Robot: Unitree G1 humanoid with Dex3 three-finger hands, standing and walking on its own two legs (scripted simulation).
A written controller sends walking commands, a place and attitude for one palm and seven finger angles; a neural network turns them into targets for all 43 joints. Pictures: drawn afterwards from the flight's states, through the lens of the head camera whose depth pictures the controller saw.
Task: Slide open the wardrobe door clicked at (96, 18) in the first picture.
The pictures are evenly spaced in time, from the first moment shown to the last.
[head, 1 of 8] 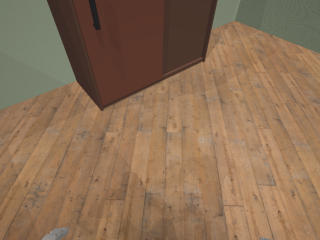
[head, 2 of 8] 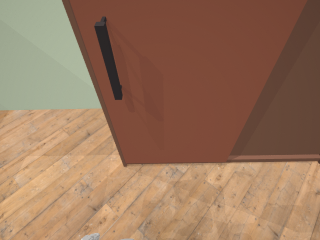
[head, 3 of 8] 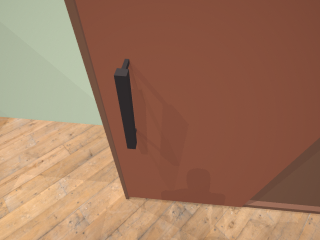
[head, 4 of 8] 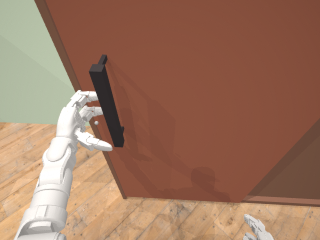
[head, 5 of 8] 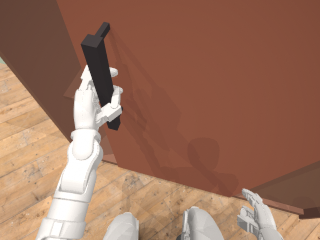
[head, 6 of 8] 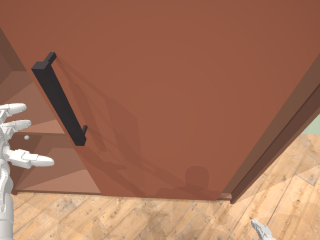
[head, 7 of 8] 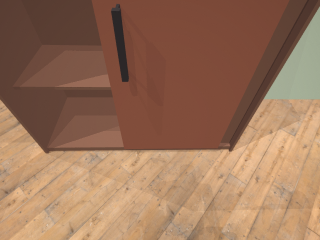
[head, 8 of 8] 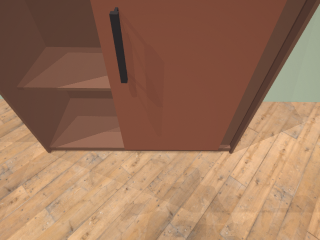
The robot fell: no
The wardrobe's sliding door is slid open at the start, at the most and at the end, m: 0.00 0.55 0.55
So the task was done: yes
